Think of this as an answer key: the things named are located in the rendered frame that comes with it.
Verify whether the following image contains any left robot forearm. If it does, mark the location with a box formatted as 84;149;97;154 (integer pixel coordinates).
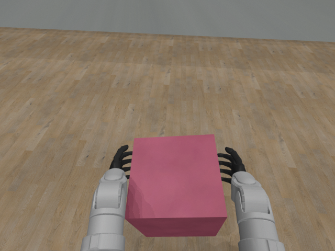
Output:
80;168;127;251

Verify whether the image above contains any right robot forearm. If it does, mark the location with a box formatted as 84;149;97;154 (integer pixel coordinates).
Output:
231;171;285;251

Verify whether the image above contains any robot left hand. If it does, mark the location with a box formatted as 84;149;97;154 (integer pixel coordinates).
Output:
109;145;132;179

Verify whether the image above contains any carton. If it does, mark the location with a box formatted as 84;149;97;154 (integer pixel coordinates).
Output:
125;134;227;237

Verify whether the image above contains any robot right hand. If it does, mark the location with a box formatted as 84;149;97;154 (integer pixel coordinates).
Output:
217;147;246;184

